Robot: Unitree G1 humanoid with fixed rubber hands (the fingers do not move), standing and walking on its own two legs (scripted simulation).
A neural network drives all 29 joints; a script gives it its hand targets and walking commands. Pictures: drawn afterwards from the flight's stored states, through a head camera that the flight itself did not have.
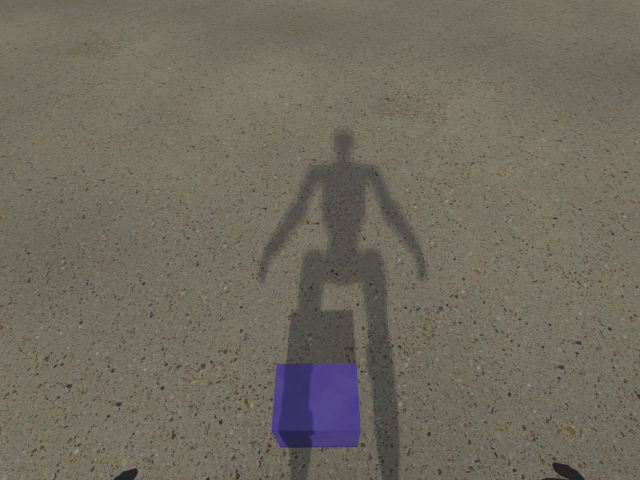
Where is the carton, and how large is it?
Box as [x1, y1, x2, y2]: [271, 363, 360, 447]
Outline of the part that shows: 276,364 271,430 280,447 357,446 360,427 356,363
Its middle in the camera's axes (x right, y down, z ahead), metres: -0.01 +0.48 +1.10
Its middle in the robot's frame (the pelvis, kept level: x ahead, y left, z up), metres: +0.40 +0.06 -0.68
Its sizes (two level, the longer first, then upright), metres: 0.226 0.173 0.196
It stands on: the floor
